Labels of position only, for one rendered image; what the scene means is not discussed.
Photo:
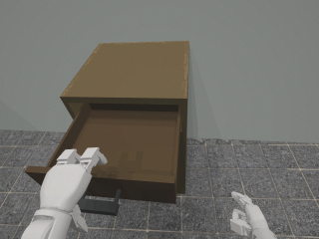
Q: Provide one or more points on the left robot forearm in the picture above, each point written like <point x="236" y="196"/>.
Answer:
<point x="48" y="223"/>

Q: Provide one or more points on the left robot hand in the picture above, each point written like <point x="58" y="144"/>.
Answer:
<point x="66" y="182"/>

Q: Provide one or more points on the drawer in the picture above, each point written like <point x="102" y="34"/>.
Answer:
<point x="140" y="142"/>

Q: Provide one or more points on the right robot forearm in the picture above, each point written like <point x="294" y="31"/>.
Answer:
<point x="262" y="233"/>

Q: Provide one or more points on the right robot hand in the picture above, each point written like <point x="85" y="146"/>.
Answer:
<point x="245" y="223"/>

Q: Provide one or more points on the handle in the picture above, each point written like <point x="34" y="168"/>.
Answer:
<point x="102" y="207"/>

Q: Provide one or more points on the cabinet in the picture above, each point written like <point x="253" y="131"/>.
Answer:
<point x="136" y="73"/>

